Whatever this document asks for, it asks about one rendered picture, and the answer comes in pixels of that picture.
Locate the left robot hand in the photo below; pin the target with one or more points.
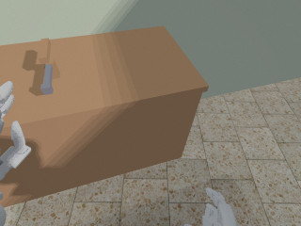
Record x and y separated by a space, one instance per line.
14 156

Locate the tap lever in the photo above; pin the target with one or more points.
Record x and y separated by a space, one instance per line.
46 87

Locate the right robot hand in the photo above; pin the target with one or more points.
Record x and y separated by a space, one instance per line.
222 216

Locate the counter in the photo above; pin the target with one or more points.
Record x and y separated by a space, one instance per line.
122 101

